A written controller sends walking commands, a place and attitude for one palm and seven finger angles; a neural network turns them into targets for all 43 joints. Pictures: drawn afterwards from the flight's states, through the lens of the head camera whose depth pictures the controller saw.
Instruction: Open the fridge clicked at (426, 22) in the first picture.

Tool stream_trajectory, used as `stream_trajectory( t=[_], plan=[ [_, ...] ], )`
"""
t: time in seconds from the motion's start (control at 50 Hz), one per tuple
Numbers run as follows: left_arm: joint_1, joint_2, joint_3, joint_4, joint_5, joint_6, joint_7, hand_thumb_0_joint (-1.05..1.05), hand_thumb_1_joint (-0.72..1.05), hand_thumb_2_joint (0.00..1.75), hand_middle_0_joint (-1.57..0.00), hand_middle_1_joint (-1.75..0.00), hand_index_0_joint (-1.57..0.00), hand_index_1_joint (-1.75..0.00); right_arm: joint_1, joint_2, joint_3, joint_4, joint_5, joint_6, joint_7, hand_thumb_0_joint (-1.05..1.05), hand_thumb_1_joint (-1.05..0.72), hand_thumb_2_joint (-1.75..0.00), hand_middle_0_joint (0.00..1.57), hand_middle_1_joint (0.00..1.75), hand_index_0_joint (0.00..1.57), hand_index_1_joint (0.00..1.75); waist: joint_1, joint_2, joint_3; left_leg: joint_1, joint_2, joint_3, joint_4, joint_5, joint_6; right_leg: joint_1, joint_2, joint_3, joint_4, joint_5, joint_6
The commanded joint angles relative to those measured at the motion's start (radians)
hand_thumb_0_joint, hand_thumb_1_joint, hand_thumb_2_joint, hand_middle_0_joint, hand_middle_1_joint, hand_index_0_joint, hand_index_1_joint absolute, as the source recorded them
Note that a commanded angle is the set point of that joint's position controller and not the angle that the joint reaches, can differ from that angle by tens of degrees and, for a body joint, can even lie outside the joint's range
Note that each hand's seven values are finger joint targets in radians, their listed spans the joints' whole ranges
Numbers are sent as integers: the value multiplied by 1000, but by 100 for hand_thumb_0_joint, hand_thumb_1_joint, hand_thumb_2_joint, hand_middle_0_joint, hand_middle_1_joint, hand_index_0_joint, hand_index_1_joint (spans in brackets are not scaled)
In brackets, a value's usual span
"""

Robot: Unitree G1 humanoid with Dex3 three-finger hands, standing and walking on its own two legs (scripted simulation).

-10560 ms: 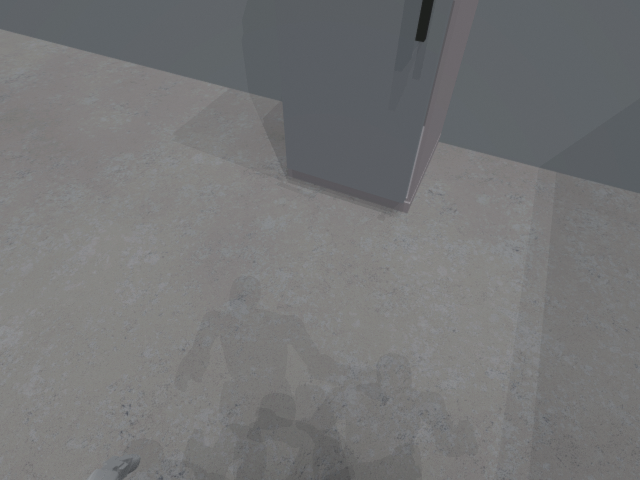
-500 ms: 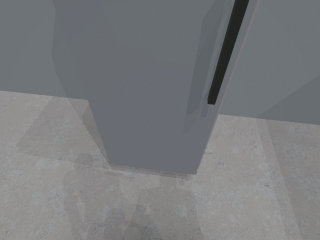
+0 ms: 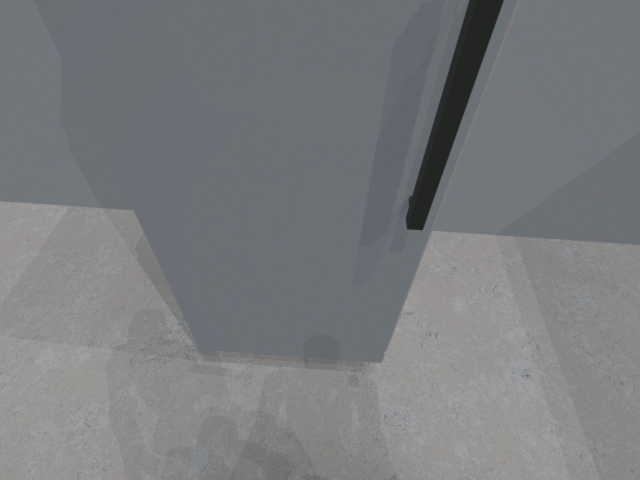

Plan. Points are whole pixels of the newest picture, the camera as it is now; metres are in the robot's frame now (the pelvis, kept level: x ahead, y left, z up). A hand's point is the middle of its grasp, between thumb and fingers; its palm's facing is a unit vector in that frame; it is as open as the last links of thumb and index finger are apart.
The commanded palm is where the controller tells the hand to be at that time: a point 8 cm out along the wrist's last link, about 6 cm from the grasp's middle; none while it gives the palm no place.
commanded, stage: shuffle to correct the standing spot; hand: right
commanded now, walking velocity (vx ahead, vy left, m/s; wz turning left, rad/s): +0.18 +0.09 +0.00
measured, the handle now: (444, 110) +0.53 -0.13 +0.21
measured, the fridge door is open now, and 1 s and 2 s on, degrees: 0 0 0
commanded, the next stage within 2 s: come to a stop and stand still in 0.04 s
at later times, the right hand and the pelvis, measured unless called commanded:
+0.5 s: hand out of the picture +0.16 -0.19 -0.16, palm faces +0.02 +0.96 -0.26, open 7.3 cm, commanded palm none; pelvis +0.09 +0.01 +0.00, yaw +1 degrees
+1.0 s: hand out of the picture +0.10 -0.18 -0.18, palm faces +0.09 +0.98 -0.19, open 7.3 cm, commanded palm none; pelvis +0.06 +0.00 +0.00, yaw -1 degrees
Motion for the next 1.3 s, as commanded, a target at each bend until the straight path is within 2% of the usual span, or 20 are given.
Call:
stream_trajectory(
  t=[0.0, 0.06, 0.12, 0.14, 0.16, 0.18, 0.26, 0.46, 0.5, 0.52, 0.54, 0.66, 0.8, 0.88, 0.9, 0.94, 1.0, 1.14, 1.2, 1.28],
  plan=[
    [-127, 41, 22, -111, -4, -37, -8, 0, 90, 90, -20, -30, -20, -30, 217, -126, -31, 41, -12, -15, -18, 0, -90, -90, 20, 30, 20, 30, -53, 119, 105, 280, 339, -322, -184, 595, 209, -417, -67, 25, 260, -100, 9],
    [-146, 21, 22, -122, -8, -35, -19, 0, 90, 90, -20, -30, -20, -30, 146, -137, -28, 27, -16, -15, -15, 0, -90, -90, 20, 30, 20, 30, -16, 90, 112, 170, 291, -232, -171, 589, 163, -290, -77, -4, 106, -49, 9],
    [83, 31, 28, -34, -1, -41, -8, 0, 90, 90, -20, -30, -20, -30, 46, -121, -20, 16, 0, -7, -1, 0, -90, -90, 20, 30, 20, 30, 106, 87, 46, -63, 152, -62, 59, 571, 68, 165, -12, -86, -179, 259, 2],
    [194, 114, 44, -4, 8, -44, 6, 0, 90, 90, -20, -30, -20, -30, 55, -97, -18, 1, 7, -4, 5, 0, -90, -90, 20, 30, 20, 30, 135, -39, -19, -197, 89, -28, 270, 420, 15, 340, -141, 87, -227, 405, -41],
    [254, 207, 58, 5, 14, -45, 17, 0, 90, 90, -20, -30, -20, -30, 54, -48, -4, -27, 18, 0, 6, 0, -90, -90, 20, 30, 20, 30, 136, -267, -51, -359, 1, 6, 533, -112, -37, 398, -424, 432, -338, 710, -168],
    [207, 222, 51, -7, 5, -30, 25, 0, 90, 90, -20, -30, -20, -30, 44, -81, -10, -42, 10, 11, -4, 0, -90, -90, 20, 30, 20, 30, 109, -179, -54, -324, 21, -106, 633, -231, -23, 311, -480, 455, -361, 830, -232],
    [-67, 149, 20, -76, 0, -34, 38, 0, 90, 90, -20, -30, -20, -30, 30, -45, -10, -20, 0, 50, -5, 0, -90, -90, 20, 30, 20, 30, 2, -107, 127, -202, 101, -128, 444, -118, -63, -4, -358, 194, -382, 877, -145],
    [-171, 219, 85, -129, 11, 15, 22, 0, 90, 90, -20, -30, -20, -30, -49, -120, -49, -128, -5, 70, 7, 0, -90, -90, 20, 30, 20, 30, -23, -154, -13, -106, 47, -49, 131, 152, -50, 80, -274, 53, -220, 778, -60],
    [-129, 158, 83, -131, 3, 25, 9, 0, 90, 90, -20, -30, -20, -30, -33, -204, -58, -132, -15, 45, 1, 0, -90, -90, 20, 30, 20, 30, -32, 81, -62, 12, 156, -143, -100, 557, -41, 24, -130, -22, -2, 355, 34],
    [-85, 81, 68, -153, -6, 33, 1, 0, 90, 90, -20, -30, -20, -30, -65, -292, -69, -146, -20, 33, -6, 0, -90, -90, 20, 30, 20, 30, -11, 355, -79, 54, 362, -385, -116, 904, 68, -119, 8, -36, 175, -120, 69],
    [-74, 97, 73, -149, -10, 51, 8, 0, 90, 90, -20, -30, -20, -30, -75, -294, -61, -155, -8, 37, -6, 0, -90, -90, 20, 30, 20, 30, -27, 294, -115, 2, 424, -360, -141, 851, 148, -86, -3, 80, 300, -218, 57],
    [-135, 138, 72, -142, 2, 61, -11, 0, 90, 90, -20, -30, -20, -30, -171, -267, -62, -187, -4, 39, -24, 0, -90, -90, 20, 30, 20, 30, -20, 179, -50, 47, 340, -271, -115, 756, 142, -224, -14, 122, 479, -30, 90],
    [-166, 120, 54, -169, -4, 49, -19, 0, 90, 90, -20, -30, -20, -30, -154, -289, -71, -179, -17, 44, -21, 0, -90, -90, 20, 30, 20, 30, -43, 196, -73, 52, 339, -294, -153, 559, 148, -116, -13, 75, 146, -50, 92],
    [-42, 110, 48, -136, -9, 29, -15, 0, 90, 90, -20, -30, -20, -30, -210, -282, -69, -178, -9, 55, -9, 0, -90, -90, 20, 30, 20, 30, 20, 209, -88, -62, 270, -244, -121, 349, 74, 103, 10, 13, -198, 121, 75],
    [-14, 127, 49, -124, -9, 23, -13, 0, 90, 90, -20, -30, -20, -30, -221, -258, -63, -179, -1, 61, -6, 0, -90, -90, 20, 30, 20, 30, 33, 158, -72, -145, 228, -202, -89, 218, 30, 188, -9, 24, -294, 183, 68],
    [-69, 239, 65, -165, 8, 16, -6, 0, 90, 90, -20, -30, -20, -30, -226, -159, -43, -200, 9, 74, 1, 0, -90, -90, 20, 30, 20, 30, 28, -239, 11, -269, 59, -44, 116, -56, -73, 69, -278, 324, -482, 150, -35],
    [-225, 192, 41, -190, 13, 13, 1, 0, 90, 90, -20, -30, -20, -30, -198, -158, -42, -145, -8, 88, 2, 0, -90, -90, 20, 30, 20, 30, -18, -213, 86, -142, 57, -108, 324, -40, -63, -156, -240, 255, -526, 96, -91],
    [-92, 169, 36, -116, -6, -5, 12, 0, 90, 90, -20, -30, -20, -30, -95, -136, -10, -68, 4, 38, 4, 0, -90, -90, 20, 30, 20, 30, -9, -32, -39, -43, 59, -89, -142, 233, -69, 181, -153, 153, -287, 615, -44],
    [-76, 122, 25, -106, -17, -11, 5, 0, 90, 90, -20, -30, -20, -30, -88, -189, -6, -42, 7, 27, -7, 0, -90, -90, 20, 30, 20, 30, 17, 53, -43, 36, 188, -184, -125, 489, -15, 102, -89, 102, -303, 396, 21],
    [-76, 132, 18, -66, -10, -5, 5, 0, 90, 90, -20, -30, -20, -30, -105, -155, 8, -23, 9, 29, -9, 0, -90, -90, 20, 30, 20, 30, 16, 139, -1, -29, 139, -163, -144, 324, -26, 140, -104, 106, -344, 360, 22]
  ],
)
